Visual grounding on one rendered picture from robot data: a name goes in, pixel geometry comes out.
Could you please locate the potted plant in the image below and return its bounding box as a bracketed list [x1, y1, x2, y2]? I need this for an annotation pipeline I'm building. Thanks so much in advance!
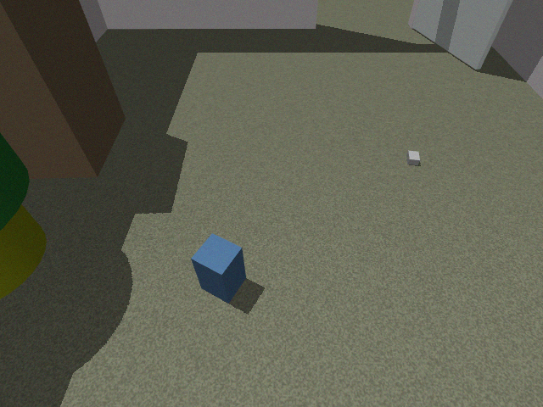
[0, 133, 47, 299]

